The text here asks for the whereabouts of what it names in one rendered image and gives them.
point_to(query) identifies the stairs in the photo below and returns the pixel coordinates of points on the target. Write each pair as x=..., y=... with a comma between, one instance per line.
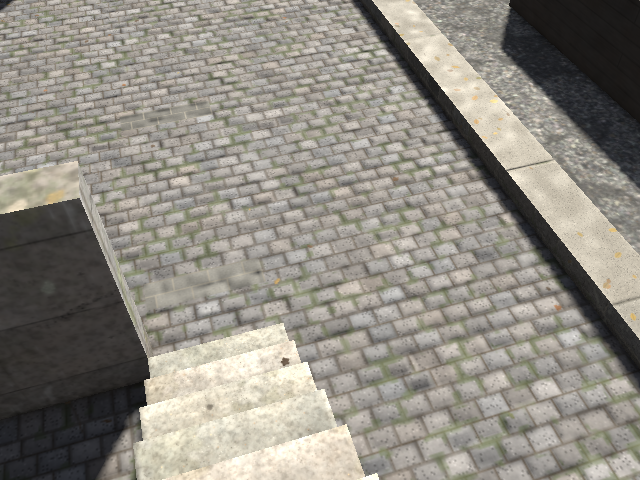
x=240, y=408

